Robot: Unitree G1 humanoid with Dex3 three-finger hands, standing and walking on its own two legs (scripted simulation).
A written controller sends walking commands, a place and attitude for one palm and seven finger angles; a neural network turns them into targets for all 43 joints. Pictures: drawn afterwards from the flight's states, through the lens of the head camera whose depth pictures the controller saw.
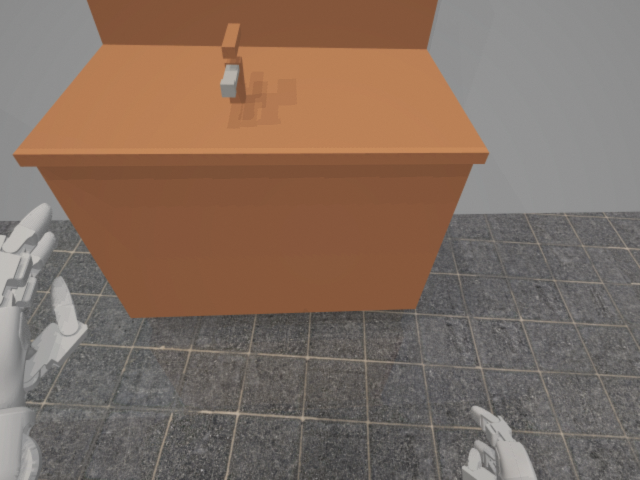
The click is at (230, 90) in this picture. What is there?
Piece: tap's lever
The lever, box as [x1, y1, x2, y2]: [220, 79, 235, 96]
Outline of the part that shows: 221,79 220,87 222,96 235,96 234,79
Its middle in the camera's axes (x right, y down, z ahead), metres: -0.20 -0.32 +0.81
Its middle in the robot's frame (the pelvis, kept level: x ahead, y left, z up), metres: +0.82 +0.25 +0.09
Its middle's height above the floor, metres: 0.86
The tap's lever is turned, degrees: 0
